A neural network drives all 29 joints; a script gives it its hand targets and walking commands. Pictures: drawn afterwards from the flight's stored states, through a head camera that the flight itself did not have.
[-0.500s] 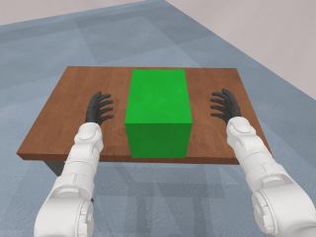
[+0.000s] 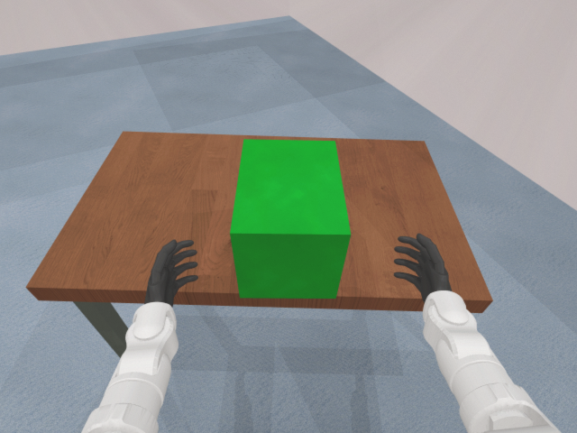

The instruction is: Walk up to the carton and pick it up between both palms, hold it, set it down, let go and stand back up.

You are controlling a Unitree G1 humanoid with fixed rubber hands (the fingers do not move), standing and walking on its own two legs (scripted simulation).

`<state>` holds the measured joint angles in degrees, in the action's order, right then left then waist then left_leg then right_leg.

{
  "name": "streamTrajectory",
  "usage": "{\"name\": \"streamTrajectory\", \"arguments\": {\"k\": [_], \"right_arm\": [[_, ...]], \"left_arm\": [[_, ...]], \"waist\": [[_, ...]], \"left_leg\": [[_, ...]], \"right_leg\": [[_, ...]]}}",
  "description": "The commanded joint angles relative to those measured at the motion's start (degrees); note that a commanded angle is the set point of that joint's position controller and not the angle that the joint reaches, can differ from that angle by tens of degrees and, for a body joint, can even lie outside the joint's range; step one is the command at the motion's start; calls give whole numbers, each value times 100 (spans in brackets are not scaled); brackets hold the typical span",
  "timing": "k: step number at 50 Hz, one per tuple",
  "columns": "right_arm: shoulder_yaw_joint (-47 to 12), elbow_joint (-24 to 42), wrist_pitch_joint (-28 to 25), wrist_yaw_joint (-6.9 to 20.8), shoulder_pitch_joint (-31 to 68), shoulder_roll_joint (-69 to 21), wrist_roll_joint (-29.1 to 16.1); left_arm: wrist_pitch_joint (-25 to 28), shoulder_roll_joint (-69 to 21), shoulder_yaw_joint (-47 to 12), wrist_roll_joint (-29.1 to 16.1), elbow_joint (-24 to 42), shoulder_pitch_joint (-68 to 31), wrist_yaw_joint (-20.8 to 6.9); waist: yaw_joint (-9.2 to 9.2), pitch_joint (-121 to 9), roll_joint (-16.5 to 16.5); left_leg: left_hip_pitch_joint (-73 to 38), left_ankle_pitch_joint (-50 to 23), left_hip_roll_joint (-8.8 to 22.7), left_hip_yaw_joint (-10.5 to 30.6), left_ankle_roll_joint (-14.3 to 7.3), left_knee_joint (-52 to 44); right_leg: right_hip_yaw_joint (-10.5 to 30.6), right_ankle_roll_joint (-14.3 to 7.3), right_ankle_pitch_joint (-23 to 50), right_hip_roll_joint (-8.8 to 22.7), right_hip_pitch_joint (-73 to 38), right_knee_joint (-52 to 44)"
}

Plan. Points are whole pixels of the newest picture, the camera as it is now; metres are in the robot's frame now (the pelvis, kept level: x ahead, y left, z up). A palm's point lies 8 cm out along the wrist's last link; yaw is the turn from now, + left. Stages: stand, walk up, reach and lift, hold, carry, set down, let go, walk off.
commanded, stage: set down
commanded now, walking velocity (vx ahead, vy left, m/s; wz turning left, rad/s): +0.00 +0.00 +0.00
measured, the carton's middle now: (288, 217) +0.51 +0.03 -0.01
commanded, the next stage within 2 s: none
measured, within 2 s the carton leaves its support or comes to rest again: neither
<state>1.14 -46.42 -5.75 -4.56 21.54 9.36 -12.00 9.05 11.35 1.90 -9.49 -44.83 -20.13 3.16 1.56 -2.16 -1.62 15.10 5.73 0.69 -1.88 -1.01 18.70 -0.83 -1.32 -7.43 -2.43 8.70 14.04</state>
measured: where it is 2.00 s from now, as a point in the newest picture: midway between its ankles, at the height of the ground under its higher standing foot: outside the picture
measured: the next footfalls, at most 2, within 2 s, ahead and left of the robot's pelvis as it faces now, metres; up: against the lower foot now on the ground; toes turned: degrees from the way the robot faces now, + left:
none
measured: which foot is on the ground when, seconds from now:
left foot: down 0.00-1.00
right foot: down 0.00-1.00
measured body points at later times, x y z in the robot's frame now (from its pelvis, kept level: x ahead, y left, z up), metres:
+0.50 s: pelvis +0.01 -0.01 +0.00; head -0.01 +0.01 +0.45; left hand +0.27 +0.22 -0.02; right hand +0.28 -0.19 -0.01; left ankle +0.04 +0.10 -0.75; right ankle +0.00 -0.11 -0.75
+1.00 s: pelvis +0.03 +0.00 +0.00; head +0.04 +0.02 +0.45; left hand +0.24 +0.21 -0.05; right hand +0.24 -0.20 -0.04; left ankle +0.04 +0.10 -0.75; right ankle +0.00 -0.11 -0.75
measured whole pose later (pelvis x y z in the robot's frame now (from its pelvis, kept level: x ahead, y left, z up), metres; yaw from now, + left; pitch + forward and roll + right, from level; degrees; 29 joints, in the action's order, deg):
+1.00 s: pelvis +0.03 +0.00 +0.00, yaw -3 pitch +3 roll -1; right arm -2.9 -26.2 -3.2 -1.0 -10.7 8.4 -10.1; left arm -4.5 12.0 -2.0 -4.9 -16.7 12.8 3.4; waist 3.3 -3.7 -2.9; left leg 12.1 8.7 0.8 -4.3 -0.9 17.6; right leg 2.2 -1.1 -9.7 -2.3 7.1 13.7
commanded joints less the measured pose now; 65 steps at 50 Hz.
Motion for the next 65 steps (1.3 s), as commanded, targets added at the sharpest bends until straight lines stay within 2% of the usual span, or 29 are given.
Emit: {"name": "streamTrajectory", "arguments": {"k": [1,2,3,4,5,6,7,9,10,11,12,13,14,16,18,19,20,21,22,23,24,25,30,33,35,42,50,56,65], "right_arm": [[-95,1743,-522,115,1393,592,-104],[37,2065,-536,130,1294,650,-8],[-75,1777,-576,149,909,554,-18],[49,2150,-589,137,1147,628,29],[-12,2234,-586,126,1051,529,65],[-63,1950,-527,136,833,490,103],[34,2350,-597,143,835,565,103],[-33,2015,-626,142,120,483,167],[24,2162,-667,123,358,570,163],[3,2268,-694,95,125,569,139],[-95,2427,-727,42,-4,588,130],[-62,2078,-694,25,-389,502,74],[-234,1977,-656,1,-562,376,20],[-357,2041,-600,-47,-528,318,2],[-457,1945,-524,-35,-533,184,114],[-437,1677,-529,-10,-937,100,130],[-270,1672,-524,-12,-804,277,216],[-206,1933,-581,-16,-610,352,180],[-27,2779,-525,-66,165,111,249],[-69,2485,-400,-25,98,81,336],[-4,2259,-287,77,55,125,336],[19,2108,-208,171,1,153,341],[-48,1826,-182,297,-489,202,387],[-148,1672,-288,314,-874,231,374],[-186,1648,-349,323,-1098,248,368],[-167,2182,-349,394,-1776,414,264],[-210,3470,341,246,-2958,432,156],[-248,3860,824,103,-3536,289,269],[-249,4108,1097,2,-3872,24,610]], "left_arm": [[512,199,-46,157,2011,-1336,145],[531,333,13,278,2333,-1189,156],[440,115,15,425,2337,-881,178],[364,357,129,436,2495,-896,186],[306,181,-66,333,2435,-915,197],[244,53,-55,394,2267,-697,212],[279,161,76,344,2403,-569,222],[254,115,100,407,2070,21,179],[265,351,262,376,2245,-188,190],[216,228,220,467,2283,164,159],[184,267,354,496,2338,259,104],[64,228,347,673,2386,580,68],[-20,136,312,578,2233,678,-15],[-66,199,312,439,2172,543,-119],[19,196,168,206,1679,568,-255],[75,143,79,248,1696,666,-263],[62,331,110,255,1685,673,-252],[89,474,90,169,1957,518,-221],[417,811,-58,-189,2568,-498,-95],[483,742,-373,-375,2332,-429,57],[510,740,-430,-452,2228,-380,156],[513,791,-485,-505,2025,-196,216],[481,897,-429,-490,1449,558,180],[450,834,-264,-189,1352,1022,86],[382,747,-199,-24,1431,1276,29],[-236,515,-243,307,2646,1928,33],[-1813,444,-202,575,4570,2918,-4],[-2509,419,-113,580,4724,3398,-132],[-2694,626,46,488,4515,3422,-268]], "waist": [[98,-2684,556],[65,-2780,563],[143,-2687,650],[209,-2819,607],[124,-2614,417],[179,-2254,523],[285,-2316,361],[258,-1922,148],[331,-2052,172],[255,-2073,87],[293,-2064,-58],[299,-1964,159],[185,-1632,93],[165,-1140,-39],[119,-811,-155],[20,-588,-34],[28,-461,94],[32,-650,148],[-130,-958,43],[-136,-865,125],[-111,-966,409],[-85,-1008,486],[42,-1543,271],[98,-1650,163],[114,-1571,142],[150,-1264,280],[184,-973,477],[269,-518,370],[289,-196,126]], "left_leg": [[-2057,-1707,22,200,452,137],[-2025,-1676,49,207,420,111],[-2008,-1784,61,186,487,85],[-1962,-1782,16,176,434,88],[-1735,-1631,43,133,412,101],[-1696,-1303,96,163,458,-21],[-1544,-1227,83,116,386,7],[-1512,-1080,98,130,349,-40],[-1327,-1075,45,97,315,-21],[-1511,-1378,67,86,297,20],[-1533,-1463,44,76,290,39],[-1667,-1589,38,66,340,20],[-1604,-1542,28,42,342,61],[-1396,-1285,35,34,224,-9],[-1050,-546,42,20,206,-49],[-1115,-420,87,14,230,-121],[-1151,-336,62,-6,263,-162],[-1272,-403,66,-16,270,-107],[-1086,520,-27,-131,245,-153],[-1093,808,43,-142,243,-130],[-1073,895,63,-157,224,-114],[-1003,927,89,-148,205,-95],[-880,-25,134,-60,26,89],[-988,-685,77,-9,38,145],[-1118,-940,51,8,97,135],[-1621,-1396,42,3,330,48],[-1895,-1793,40,-68,468,-36],[-1954,-1624,75,-103,445,-131],[-1682,-1047,120,-247,258,-178]], "right_leg": [[179,-150,1162,42,110,-155],[193,-154,1215,18,55,-151],[192,-179,1297,89,-27,-148],[205,-142,1270,28,151,-152],[158,-133,1225,82,138,-129],[150,-157,964,79,196,-133],[168,-124,1006,60,150,-74],[241,-89,1036,150,-35,-50],[226,-40,1104,85,-95,-11],[324,-53,1419,108,-233,48],[333,-1,1562,84,-241,33],[391,-27,1605,112,-370,-34],[399,10,1662,165,-389,-128],[382,72,1479,188,-131,-127],[353,107,754,209,-45,-121],[391,-8,543,274,-19,-182],[436,-5,399,297,8,-262],[394,10,398,302,135,-247],[267,181,-851,257,654,-208],[219,149,-1157,240,959,-155],[239,66,-1238,282,1026,-139],[237,38,-1248,297,1052,-105],[352,68,-224,300,719,104],[393,70,539,225,417,119],[395,57,739,164,371,56],[319,-2,790,-40,528,-164],[256,42,933,-48,390,-275],[278,53,610,59,409,-471],[366,157,238,206,466,-430]]}}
